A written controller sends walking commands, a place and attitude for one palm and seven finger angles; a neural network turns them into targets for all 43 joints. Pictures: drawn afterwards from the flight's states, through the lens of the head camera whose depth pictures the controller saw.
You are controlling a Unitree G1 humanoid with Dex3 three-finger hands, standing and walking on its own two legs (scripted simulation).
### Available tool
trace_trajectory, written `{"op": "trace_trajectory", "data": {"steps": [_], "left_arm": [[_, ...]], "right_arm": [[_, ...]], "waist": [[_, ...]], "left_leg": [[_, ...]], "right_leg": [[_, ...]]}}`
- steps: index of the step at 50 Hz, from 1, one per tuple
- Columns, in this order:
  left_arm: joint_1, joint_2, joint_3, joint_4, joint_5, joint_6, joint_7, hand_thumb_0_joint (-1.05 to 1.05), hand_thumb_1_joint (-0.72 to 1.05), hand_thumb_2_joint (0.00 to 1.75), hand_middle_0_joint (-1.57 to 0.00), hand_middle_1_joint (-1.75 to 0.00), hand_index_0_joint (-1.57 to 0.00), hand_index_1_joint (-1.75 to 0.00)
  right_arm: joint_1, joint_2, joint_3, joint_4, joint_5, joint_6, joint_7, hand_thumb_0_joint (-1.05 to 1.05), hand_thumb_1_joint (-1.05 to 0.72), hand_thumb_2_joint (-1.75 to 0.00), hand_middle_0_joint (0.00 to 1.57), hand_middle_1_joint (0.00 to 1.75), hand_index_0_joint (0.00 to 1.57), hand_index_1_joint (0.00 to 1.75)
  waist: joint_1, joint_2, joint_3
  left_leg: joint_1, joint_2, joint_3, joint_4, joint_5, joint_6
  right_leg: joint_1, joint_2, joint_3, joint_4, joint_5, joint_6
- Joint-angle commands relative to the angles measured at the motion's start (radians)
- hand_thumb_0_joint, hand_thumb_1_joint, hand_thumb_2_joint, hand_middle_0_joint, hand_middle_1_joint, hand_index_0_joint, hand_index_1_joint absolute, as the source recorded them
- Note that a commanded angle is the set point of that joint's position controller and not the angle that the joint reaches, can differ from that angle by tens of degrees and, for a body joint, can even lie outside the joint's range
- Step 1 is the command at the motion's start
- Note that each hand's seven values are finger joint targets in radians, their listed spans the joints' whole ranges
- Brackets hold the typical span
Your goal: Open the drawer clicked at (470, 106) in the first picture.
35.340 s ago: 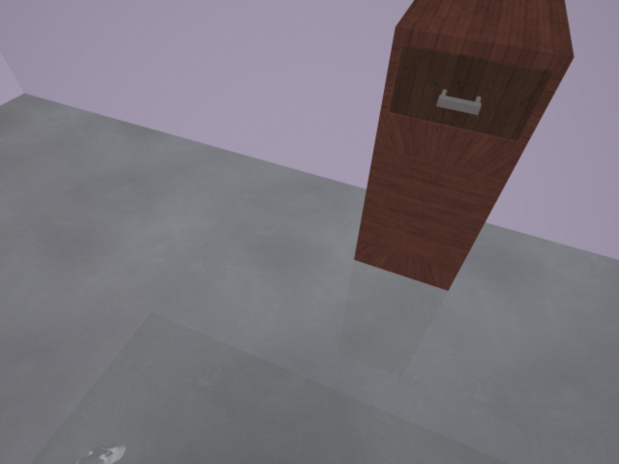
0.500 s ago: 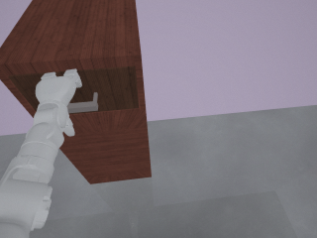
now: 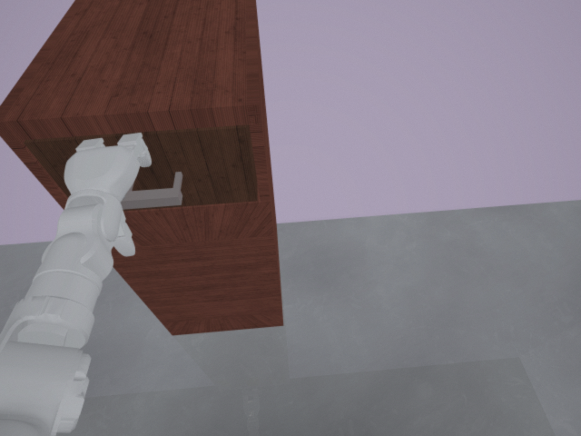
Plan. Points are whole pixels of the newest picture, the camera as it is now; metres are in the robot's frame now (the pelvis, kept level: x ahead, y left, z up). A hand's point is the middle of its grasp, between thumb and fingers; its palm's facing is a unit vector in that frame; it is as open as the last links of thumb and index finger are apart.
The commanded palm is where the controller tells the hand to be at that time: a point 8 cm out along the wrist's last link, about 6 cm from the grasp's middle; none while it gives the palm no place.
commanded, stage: re-aim the fingers above the handle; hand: left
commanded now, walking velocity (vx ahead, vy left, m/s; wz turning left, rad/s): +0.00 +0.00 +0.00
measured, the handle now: (152, 189) +0.49 +0.25 +0.03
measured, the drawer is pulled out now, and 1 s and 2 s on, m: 0.00 0.00 0.00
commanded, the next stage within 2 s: lower the fingers behind the handle in 1.82 s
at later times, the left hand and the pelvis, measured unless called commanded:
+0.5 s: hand (122, 196) +0.43 +0.26 +0.08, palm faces -0.06 +0.01 -1.00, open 13.9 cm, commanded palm +0.42 +0.25 +0.14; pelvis -0.02 -0.01 +0.00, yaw +0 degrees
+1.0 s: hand (133, 182) +0.45 +0.25 +0.09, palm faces -0.03 -0.01 -1.00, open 13.5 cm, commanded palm +0.43 +0.26 +0.14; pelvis -0.01 +0.00 +0.00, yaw -2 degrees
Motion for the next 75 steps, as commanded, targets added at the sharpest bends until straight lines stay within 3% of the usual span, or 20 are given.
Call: {"op": "trace_trajectory", "data": {"steps": [1, 5, 10, 13, 16, 19, 23, 26, 30, 35, 37, 38, 43, 50, 58, 61, 65, 66, 68, 75], "left_arm": [[-0.472, 0.202, 0.018, -0.205, -0.008, 0.005, 0.013, 0.00, -0.50, 0.30, -0.30, -1.20, -0.30, -1.20], [-0.464, 0.205, 0.022, -0.241, -0.022, -0.025, -0.014, 0.00, -0.50, 0.30, -0.30, -1.20, -0.30, -1.20], [-0.452, 0.262, 0.085, -0.151, -0.002, -0.042, 0.017, 0.00, -0.50, 0.30, -0.30, -1.20, -0.30, -1.20], [-0.463, 0.380, 0.179, -0.105, 0.023, -0.031, 0.054, 0.00, -0.50, 0.30, -0.30, -1.20, -0.30, -1.20], [-0.493, 0.312, 0.112, -0.077, 0.035, -0.014, 0.073, 0.00, -0.50, 0.30, -0.30, -1.20, -0.30, -1.20], [-0.506, 0.329, 0.109, -0.054, 0.030, -0.009, 0.062, 0.00, -0.50, 0.30, -0.30, -1.20, -0.30, -1.20], [-0.584, 0.222, 0.000, -0.085, 0.012, -0.031, 0.017, 0.00, -0.50, 0.30, -0.30, -1.20, -0.30, -1.20], [-0.599, 0.192, -0.022, -0.130, -0.006, -0.066, -0.004, 0.00, -0.50, 0.30, -0.30, -1.20, -0.30, -1.20], [-0.563, 0.267, 0.067, -0.143, -0.009, -0.098, 0.016, 0.00, -0.50, 0.30, -0.30, -1.20, -0.30, -1.20], [-0.500, 0.361, 0.170, -0.067, 0.031, -0.046, 0.097, 0.00, -0.50, 0.30, -0.30, -1.20, -0.30, -1.20], [-0.484, 0.346, 0.158, -0.067, 0.042, -0.014, 0.112, 0.00, -0.50, 0.30, -0.30, -1.20, -0.30, -1.20], [-0.478, 0.404, 0.199, -0.050, 0.042, -0.002, 0.111, 0.00, -0.50, 0.30, -0.30, -1.20, -0.30, -1.20], [-0.511, 0.452, 0.199, -0.007, 0.049, 0.040, 0.096, 0.00, -0.50, 0.30, -0.30, -1.20, -0.30, -1.20], [-0.493, 0.368, 0.123, 0.030, 0.035, 0.010, 0.029, 0.00, -0.50, 0.30, -0.30, -1.20, -0.30, -1.20], [-0.606, 0.204, -0.010, -0.169, 0.001, -0.117, -0.022, 0.00, -0.50, 0.30, -0.30, -1.20, -0.30, -1.20], [-0.626, 0.215, 0.015, -0.185, -0.002, -0.129, 0.012, 0.00, -0.50, 0.30, -0.30, -1.20, -0.30, -1.20], [-0.599, 0.371, 0.166, -0.145, 0.026, -0.094, 0.092, 0.00, -0.50, 0.30, -0.30, -1.20, -0.30, -1.20], [-0.586, 0.336, 0.143, -0.132, 0.030, -0.073, 0.108, 0.00, -0.50, 0.30, -0.30, -1.20, -0.30, -1.20], [-0.559, 0.373, 0.175, -0.076, 0.041, -0.024, 0.126, 0.00, -0.50, 0.30, -0.30, -1.20, -0.30, -1.20], [-0.560, 0.401, 0.151, 0.027, 0.050, 0.070, 0.097, 0.00, -0.50, 0.30, -0.30, -1.20, -0.30, -1.20]], "right_arm": [[0.028, -0.145, -0.051, -0.094, 0.000, -0.033, -0.015, 0.00, -0.90, -0.90, 0.20, 0.30, 0.20, 0.30], [0.024, -0.143, -0.050, -0.100, -0.002, -0.033, -0.021, 0.00, -0.90, -0.90, 0.20, 0.30, 0.20, 0.30], [0.016, -0.140, -0.038, -0.097, 0.003, -0.032, -0.019, 0.00, -0.90, -0.90, 0.20, 0.30, 0.20, 0.30], [0.016, -0.148, -0.034, -0.100, -0.002, -0.034, -0.023, 0.00, -0.90, -0.90, 0.20, 0.30, 0.20, 0.30], [0.024, -0.141, -0.034, -0.105, 0.002, -0.047, -0.021, 0.00, -0.90, -0.90, 0.20, 0.30, 0.20, 0.30], [0.040, -0.150, -0.037, -0.103, 0.003, -0.054, -0.025, 0.00, -0.90, -0.90, 0.20, 0.30, 0.20, 0.30], [0.066, -0.151, -0.047, -0.091, 0.004, -0.063, -0.034, 0.00, -0.90, -0.90, 0.20, 0.30, 0.20, 0.30], [0.074, -0.147, -0.049, -0.084, 0.001, -0.070, -0.036, 0.00, -0.90, -0.90, 0.20, 0.30, 0.20, 0.30], [0.082, -0.146, -0.049, -0.075, -0.002, -0.067, -0.034, 0.00, -0.90, -0.90, 0.20, 0.30, 0.20, 0.30], [0.066, -0.145, -0.041, -0.077, -0.003, -0.059, -0.018, 0.00, -0.90, -0.90, 0.20, 0.30, 0.20, 0.30], [0.062, -0.144, -0.042, -0.086, -0.005, -0.060, -0.010, 0.00, -0.90, -0.90, 0.20, 0.30, 0.20, 0.30], [0.063, -0.154, -0.041, -0.082, -0.008, -0.056, -0.010, 0.00, -0.90, -0.90, 0.20, 0.30, 0.20, 0.30], [0.051, -0.159, -0.034, -0.084, 0.002, -0.046, -0.025, 0.00, -0.90, -0.90, 0.20, 0.30, 0.20, 0.30], [0.068, -0.162, -0.036, -0.096, 0.008, -0.046, -0.033, 0.00, -0.90, -0.90, 0.20, 0.30, 0.20, 0.30], [0.102, -0.151, -0.059, -0.086, -0.004, -0.064, -0.033, 0.00, -0.90, -0.90, 0.20, 0.30, 0.20, 0.30], [0.097, -0.145, -0.059, -0.077, -0.003, -0.069, -0.029, 0.00, -0.90, -0.90, 0.20, 0.30, 0.20, 0.30], [0.096, -0.152, -0.053, -0.065, -0.007, -0.063, -0.017, 0.00, -0.90, -0.90, 0.20, 0.30, 0.20, 0.30], [0.084, -0.145, -0.049, -0.069, -0.008, -0.062, -0.012, 0.00, -0.90, -0.90, 0.20, 0.30, 0.20, 0.30], [0.080, -0.153, -0.046, -0.065, -0.011, -0.057, -0.005, 0.00, -0.90, -0.90, 0.20, 0.30, 0.20, 0.30], [0.059, -0.160, -0.030, -0.077, 0.000, -0.042, -0.020, 0.00, -0.90, -0.90, 0.20, 0.30, 0.20, 0.30]], "waist": [[-0.040, 0.000, -0.338], [-0.031, 0.003, -0.351], [-0.009, -0.010, -0.264], [0.015, -0.043, -0.292], [-0.004, -0.018, -0.297], [-0.019, -0.043, -0.333], [-0.075, -0.038, -0.335], [-0.072, 0.014, -0.337], [-0.041, 0.010, -0.338], [0.007, 0.029, -0.332], [0.016, 0.031, -0.360], [0.021, -0.005, -0.388], [0.006, -0.069, -0.356], [-0.026, -0.048, -0.299], [-0.081, 0.015, -0.336], [-0.064, 0.062, -0.339], [-0.017, 0.069, -0.383], [-0.010, 0.080, -0.392], [0.001, 0.068, -0.395], [-0.015, -0.057, -0.345]], "left_leg": [[0.279, -0.014, 0.027, -0.024, 0.440, 0.030], [0.291, -0.019, 0.026, -0.028, 0.429, 0.034], [0.207, -0.020, 0.025, -0.053, 0.340, 0.027], [0.156, -0.021, 0.030, -0.063, 0.302, 0.025], [0.162, -0.020, 0.040, -0.061, 0.284, 0.024], [0.162, -0.019, 0.046, -0.056, 0.269, 0.031], [0.215, -0.016, 0.040, -0.044, 0.274, 0.037], [0.260, -0.018, 0.033, -0.038, 0.290, 0.037], [0.241, -0.018, 0.022, -0.032, 0.337, 0.034], [0.178, -0.015, 0.033, -0.043, 0.363, 0.021], [0.189, -0.012, 0.040, -0.045, 0.397, 0.017], [0.176, -0.011, 0.043, -0.044, 0.412, 0.018], [0.137, -0.014, 0.056, -0.063, 0.348, 0.024], [0.171, -0.011, 0.054, -0.066, 0.313, 0.029], [0.298, -0.007, 0.025, -0.021, 0.391, 0.036], [0.310, -0.006, 0.011, -0.019, 0.376, 0.028], [0.259, -0.010, 0.005, -0.016, 0.426, 0.017], [0.257, -0.011, 0.013, -0.016, 0.440, 0.015], [0.228, -0.006, 0.019, -0.025, 0.447, 0.009], [0.159, -0.010, 0.043, -0.059, 0.327, 0.023]], "right_leg": [[0.088, 0.022, -0.019, -0.063, 0.458, -0.015], [0.110, 0.020, -0.012, -0.068, 0.464, -0.018], [0.092, 0.019, -0.017, -0.067, 0.379, -0.023], [0.139, 0.016, -0.007, -0.066, 0.345, -0.021], [0.109, 0.016, -0.009, -0.067, 0.331, -0.017], [0.135, 0.010, 0.005, -0.077, 0.348, -0.007], [0.087, 0.011, 0.006, -0.092, 0.350, -0.004], [0.047, 0.016, 0.002, -0.088, 0.336, -0.008], [0.065, 0.022, -0.005, -0.068, 0.373, -0.019], [0.095, 0.024, -0.016, -0.043, 0.382, -0.027], [0.112, 0.025, -0.021, -0.037, 0.410, -0.027], [0.157, 0.023, -0.016, -0.039, 0.444, -0.025], [0.185, 0.016, -0.005, -0.066, 0.429, -0.009], [0.120, 0.015, -0.006, -0.085, 0.385, -0.006], [0.019, 0.024, -0.010, -0.079, 0.380, -0.015], [-0.027, 0.030, -0.018, -0.063, 0.320, -0.021], [0.029, 0.032, -0.027, -0.027, 0.368, -0.034], [0.035, 0.032, -0.029, -0.024, 0.378, -0.032], [0.065, 0.032, -0.034, -0.023, 0.388, -0.034], [0.129, 0.020, -0.019, -0.064, 0.374, -0.011]]}}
